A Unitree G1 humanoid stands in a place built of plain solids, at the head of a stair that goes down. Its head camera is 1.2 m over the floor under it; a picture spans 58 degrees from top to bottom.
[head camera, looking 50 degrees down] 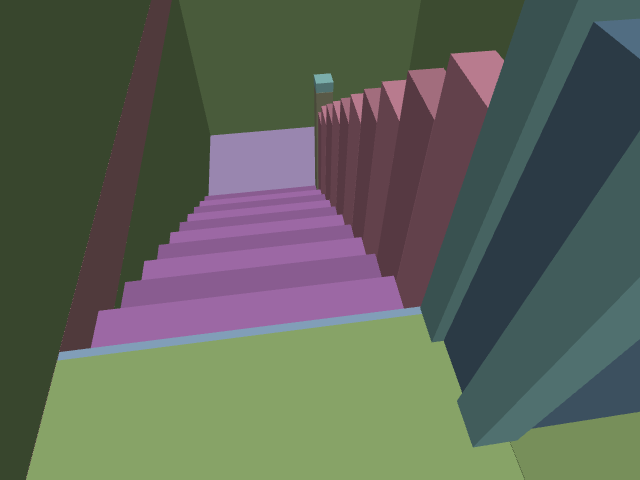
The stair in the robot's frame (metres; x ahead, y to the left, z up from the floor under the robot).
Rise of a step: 0.18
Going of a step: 0.25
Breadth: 1.11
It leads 8 degrees to the left of straight ahead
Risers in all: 11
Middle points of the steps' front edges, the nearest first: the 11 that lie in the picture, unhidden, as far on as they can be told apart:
0.65 0.23 0.00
0.90 0.26 -0.18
1.15 0.30 -0.35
1.39 0.33 -0.53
1.64 0.37 -0.71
1.89 0.40 -0.88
2.14 0.44 -1.06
2.38 0.47 -1.23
2.63 0.51 -1.41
2.88 0.54 -1.59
3.13 0.58 -1.76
